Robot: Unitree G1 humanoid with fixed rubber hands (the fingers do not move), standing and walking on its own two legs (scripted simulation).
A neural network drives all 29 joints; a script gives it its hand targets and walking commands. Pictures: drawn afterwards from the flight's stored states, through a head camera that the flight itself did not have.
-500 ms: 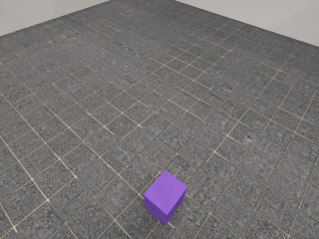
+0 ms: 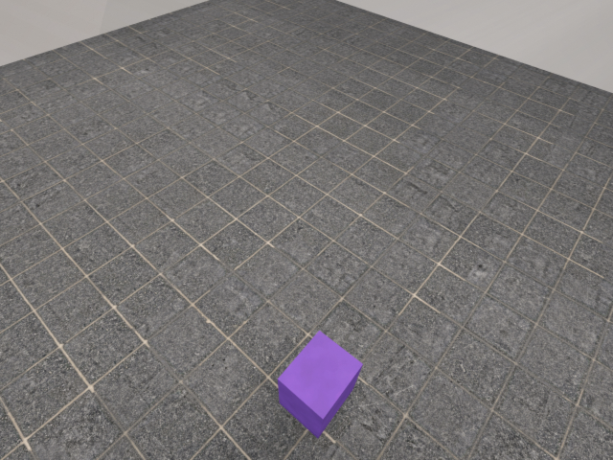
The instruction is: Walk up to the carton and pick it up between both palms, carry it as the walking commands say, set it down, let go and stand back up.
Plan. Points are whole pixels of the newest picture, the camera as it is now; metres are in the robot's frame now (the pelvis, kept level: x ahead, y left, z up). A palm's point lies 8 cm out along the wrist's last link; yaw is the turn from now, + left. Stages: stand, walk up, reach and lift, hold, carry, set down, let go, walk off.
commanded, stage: walk up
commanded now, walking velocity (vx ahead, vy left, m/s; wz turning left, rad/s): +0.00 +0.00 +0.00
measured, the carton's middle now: (318, 384) +0.42 -0.03 -0.67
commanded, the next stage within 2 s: none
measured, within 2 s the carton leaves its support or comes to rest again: neither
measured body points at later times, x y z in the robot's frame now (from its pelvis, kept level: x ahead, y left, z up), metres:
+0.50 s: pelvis +0.01 +0.01 +0.00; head +0.02 +0.02 +0.45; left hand -0.01 +0.22 -0.17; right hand -0.02 -0.20 -0.16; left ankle -0.06 +0.09 -0.74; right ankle +0.00 -0.14 -0.74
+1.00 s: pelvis -0.01 +0.05 -0.01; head +0.05 +0.03 +0.43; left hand -0.01 +0.33 -0.14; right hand +0.09 -0.22 -0.15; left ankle +0.04 +0.25 -0.67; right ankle +0.01 -0.15 -0.74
